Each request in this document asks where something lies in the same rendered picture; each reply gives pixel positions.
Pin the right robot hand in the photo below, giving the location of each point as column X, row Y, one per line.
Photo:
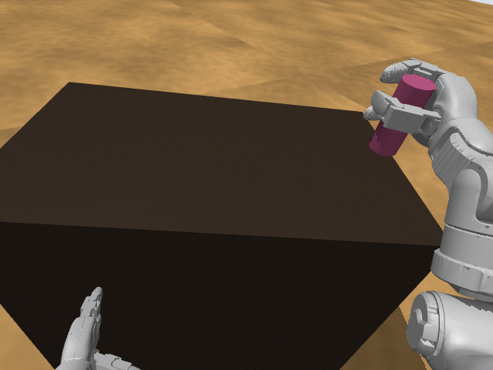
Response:
column 453, row 98

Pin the left robot hand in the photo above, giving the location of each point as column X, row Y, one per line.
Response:
column 83, row 337

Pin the can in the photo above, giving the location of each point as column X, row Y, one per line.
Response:
column 413, row 90

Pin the right robot arm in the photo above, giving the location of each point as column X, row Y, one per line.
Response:
column 451, row 332

